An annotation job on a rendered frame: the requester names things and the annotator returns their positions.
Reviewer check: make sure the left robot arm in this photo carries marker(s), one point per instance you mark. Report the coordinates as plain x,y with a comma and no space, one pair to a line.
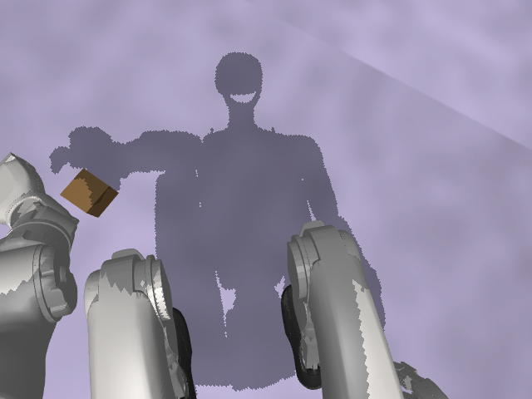
36,290

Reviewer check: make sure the right robot hand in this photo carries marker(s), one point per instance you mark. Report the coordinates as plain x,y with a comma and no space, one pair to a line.
421,388

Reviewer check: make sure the left robot hand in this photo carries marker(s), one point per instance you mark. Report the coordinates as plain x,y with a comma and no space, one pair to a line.
18,178

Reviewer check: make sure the small box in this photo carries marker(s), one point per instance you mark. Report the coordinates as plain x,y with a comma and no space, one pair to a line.
89,193

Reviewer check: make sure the left robot foot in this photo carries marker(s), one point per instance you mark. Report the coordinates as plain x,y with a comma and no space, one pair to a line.
185,353

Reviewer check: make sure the right robot foot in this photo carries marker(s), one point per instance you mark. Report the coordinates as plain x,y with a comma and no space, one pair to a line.
309,378

